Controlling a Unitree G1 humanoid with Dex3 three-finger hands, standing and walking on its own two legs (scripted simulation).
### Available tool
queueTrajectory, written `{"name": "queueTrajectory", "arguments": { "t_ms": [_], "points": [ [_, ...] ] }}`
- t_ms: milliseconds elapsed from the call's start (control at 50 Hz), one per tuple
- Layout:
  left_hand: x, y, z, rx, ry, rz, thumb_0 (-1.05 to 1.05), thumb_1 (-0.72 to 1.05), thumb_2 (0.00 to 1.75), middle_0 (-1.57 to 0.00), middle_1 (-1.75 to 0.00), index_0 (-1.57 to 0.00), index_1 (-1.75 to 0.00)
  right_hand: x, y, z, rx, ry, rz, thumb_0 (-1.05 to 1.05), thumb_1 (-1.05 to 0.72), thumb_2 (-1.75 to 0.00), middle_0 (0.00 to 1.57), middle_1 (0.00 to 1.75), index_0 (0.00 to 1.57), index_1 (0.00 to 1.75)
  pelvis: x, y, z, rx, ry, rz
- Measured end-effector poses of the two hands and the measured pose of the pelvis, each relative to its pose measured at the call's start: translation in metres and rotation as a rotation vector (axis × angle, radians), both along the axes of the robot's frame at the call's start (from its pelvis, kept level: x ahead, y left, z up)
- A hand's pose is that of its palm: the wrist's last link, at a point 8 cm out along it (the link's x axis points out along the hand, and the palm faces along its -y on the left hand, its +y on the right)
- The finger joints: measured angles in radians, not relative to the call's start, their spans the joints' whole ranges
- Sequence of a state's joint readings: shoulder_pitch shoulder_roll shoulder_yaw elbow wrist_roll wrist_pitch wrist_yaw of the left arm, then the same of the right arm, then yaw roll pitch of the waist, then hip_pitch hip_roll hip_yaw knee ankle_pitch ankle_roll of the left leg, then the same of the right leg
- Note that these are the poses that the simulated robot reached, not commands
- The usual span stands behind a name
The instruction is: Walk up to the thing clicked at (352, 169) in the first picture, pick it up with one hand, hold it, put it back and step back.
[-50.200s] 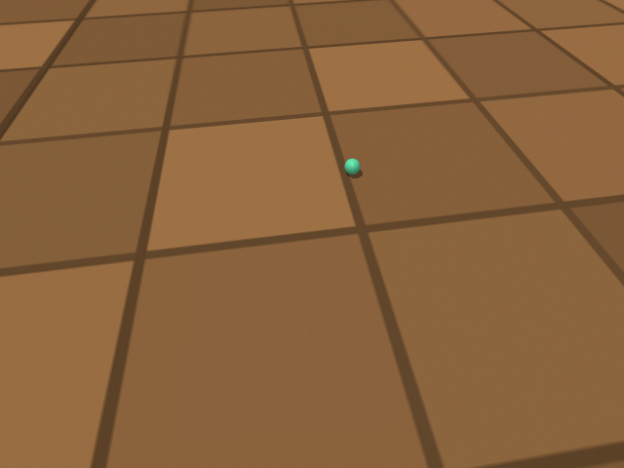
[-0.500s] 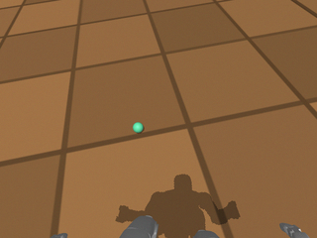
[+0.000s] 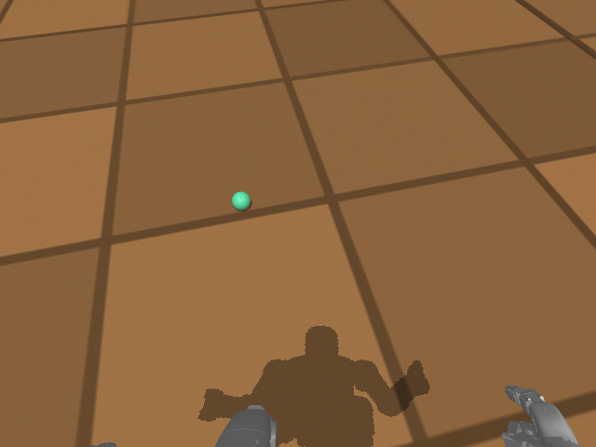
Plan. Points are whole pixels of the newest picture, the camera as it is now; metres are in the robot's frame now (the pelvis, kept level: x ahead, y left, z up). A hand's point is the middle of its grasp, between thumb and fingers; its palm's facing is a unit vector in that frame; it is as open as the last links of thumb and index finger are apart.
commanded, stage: step back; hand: left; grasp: from above
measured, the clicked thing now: (241, 200) +1.06 +0.32 -0.71
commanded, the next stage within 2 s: stand in 1.02 s
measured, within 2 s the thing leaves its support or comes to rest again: neither
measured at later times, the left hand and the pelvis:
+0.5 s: hand out of the picture +0.02 +0.29 -0.13, palm faces +0.06 -0.92 -0.38, open 7.4 cm; pelvis -0.02 +0.01 +0.02, yaw +4 degrees
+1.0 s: hand out of the picture +0.09 +0.27 -0.14, palm faces +0.15 -0.92 -0.36, open 7.4 cm; pelvis +0.03 +0.00 +0.01, yaw +7 degrees
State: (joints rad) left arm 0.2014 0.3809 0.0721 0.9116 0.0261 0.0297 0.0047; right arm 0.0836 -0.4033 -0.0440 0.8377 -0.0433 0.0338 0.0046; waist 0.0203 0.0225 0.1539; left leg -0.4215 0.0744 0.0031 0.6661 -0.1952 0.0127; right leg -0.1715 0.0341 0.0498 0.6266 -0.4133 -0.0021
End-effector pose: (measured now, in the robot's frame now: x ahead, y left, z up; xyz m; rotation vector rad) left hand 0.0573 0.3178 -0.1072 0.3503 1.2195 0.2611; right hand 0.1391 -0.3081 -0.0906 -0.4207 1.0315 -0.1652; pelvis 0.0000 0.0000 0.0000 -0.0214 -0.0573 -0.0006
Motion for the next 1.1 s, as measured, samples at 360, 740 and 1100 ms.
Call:
{"name": "queueTrajectory", "arguments": {
  "t_ms": [360, 740, 1100],
  "points": [
    [-0.068, 0.019, 0.016, 0.017, -0.024, 0.079, 0.01, 0.9, 0.9, -0.21, -0.3, -0.2, -0.3, -0.12, 0.011, -0.013, 0.039, 0.233, -0.033, 0.01, -0.91, -0.9, 0.2, 0.3, 0.2, 0.3, -0.034, 0.009, 0.011, 0.062, 0.005, 0.07],
    [0.002, -0.029, 0.019, -0.007, -0.099, 0.065, 0.01, 0.9, 0.9, -0.21, -0.3, -0.2, -0.3, -0.053, -0.016, -0.022, 0.046, 0.191, -0.022, 0.01, -0.91, -0.9, 0.2, 0.3, 0.2, 0.3, 0.008, -0.022, 0.01, 0.022, 0.007, 0.102],
    [0.022, -0.004, 0.008, -0.049, -0.058, 0.112, 0.01, 0.9, 0.9, -0.21, -0.3, -0.2, -0.3, 0.008, 0.029, -0.008, 0.059, 0.15, 0.034, 0.01, -0.9, -0.9, 0.2, 0.3, 0.2, 0.3, 0.033, 0.002, 0.017, 0.021, 0.012, 0.116]
  ]
}}
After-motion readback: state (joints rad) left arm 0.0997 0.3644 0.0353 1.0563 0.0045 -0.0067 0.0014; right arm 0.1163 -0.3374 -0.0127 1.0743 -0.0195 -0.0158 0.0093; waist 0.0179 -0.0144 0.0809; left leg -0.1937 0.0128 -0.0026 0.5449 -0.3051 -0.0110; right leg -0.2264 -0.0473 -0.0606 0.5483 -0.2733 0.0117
